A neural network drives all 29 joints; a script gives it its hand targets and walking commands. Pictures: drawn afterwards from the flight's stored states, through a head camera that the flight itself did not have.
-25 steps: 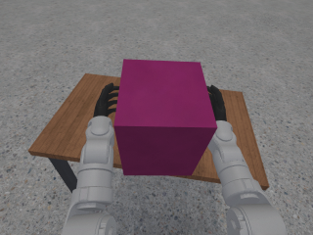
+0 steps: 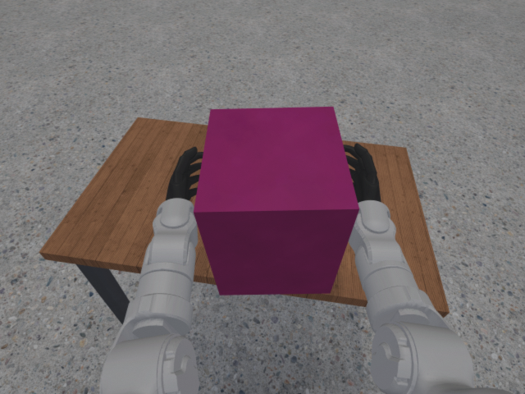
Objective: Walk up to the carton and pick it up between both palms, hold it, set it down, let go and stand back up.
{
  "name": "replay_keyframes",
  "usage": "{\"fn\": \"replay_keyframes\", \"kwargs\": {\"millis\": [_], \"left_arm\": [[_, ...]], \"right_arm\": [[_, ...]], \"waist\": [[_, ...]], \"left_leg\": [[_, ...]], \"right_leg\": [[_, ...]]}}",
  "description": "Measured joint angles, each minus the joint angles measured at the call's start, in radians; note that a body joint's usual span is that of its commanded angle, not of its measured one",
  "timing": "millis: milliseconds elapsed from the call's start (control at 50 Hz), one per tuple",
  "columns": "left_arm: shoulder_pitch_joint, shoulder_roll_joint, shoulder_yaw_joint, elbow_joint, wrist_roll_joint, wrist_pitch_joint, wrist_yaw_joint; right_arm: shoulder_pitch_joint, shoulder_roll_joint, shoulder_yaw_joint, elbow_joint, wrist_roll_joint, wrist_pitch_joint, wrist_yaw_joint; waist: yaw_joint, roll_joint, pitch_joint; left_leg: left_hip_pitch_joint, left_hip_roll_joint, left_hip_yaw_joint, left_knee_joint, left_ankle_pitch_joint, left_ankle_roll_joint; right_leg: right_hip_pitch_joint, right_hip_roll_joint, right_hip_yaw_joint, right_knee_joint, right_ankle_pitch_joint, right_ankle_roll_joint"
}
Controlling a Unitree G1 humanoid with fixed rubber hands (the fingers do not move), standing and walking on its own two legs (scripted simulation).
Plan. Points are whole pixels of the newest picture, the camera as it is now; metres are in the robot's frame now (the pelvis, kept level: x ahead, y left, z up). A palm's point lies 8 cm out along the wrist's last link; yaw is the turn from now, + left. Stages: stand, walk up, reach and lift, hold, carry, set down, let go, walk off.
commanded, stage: set down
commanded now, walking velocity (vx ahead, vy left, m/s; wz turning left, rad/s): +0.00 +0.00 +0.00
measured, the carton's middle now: (273, 206) +0.40 -0.03 +0.06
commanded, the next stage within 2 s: none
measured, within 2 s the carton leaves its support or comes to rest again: rests again in 1.88 s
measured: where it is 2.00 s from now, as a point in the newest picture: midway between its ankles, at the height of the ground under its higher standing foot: outside the picture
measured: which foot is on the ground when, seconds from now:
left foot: down 0.00-1.00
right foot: down 0.00-1.00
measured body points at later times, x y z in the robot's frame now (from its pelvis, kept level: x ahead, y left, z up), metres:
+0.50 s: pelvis +0.01 +0.01 +0.00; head +0.03 +0.02 +0.45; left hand +0.43 +0.12 +0.08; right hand +0.40 -0.18 +0.09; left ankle -0.01 +0.12 -0.75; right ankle -0.01 -0.10 -0.75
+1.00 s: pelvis +0.01 +0.01 +0.00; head +0.06 +0.00 +0.44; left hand +0.44 +0.10 +0.05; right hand +0.42 -0.19 +0.06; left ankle -0.01 +0.12 -0.75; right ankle -0.01 -0.10 -0.75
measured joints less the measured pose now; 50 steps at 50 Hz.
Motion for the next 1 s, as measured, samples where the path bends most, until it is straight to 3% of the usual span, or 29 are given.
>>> {"fn": "replay_keyframes", "kwargs": {"millis": [1000], "left_arm": [[-0.078,-0.004,0.099,0.258,0.023,-0.212,0.023]], "right_arm": [[-0.050,0.028,-0.225,0.060,-0.222,-0.082,0.070]], "waist": [[0.007,0.042,-0.077]], "left_leg": [[-0.205,0.003,0.032,0.030,-0.010,0.005]], "right_leg": [[-0.218,0.001,0.029,0.034,0.000,0.005]]}}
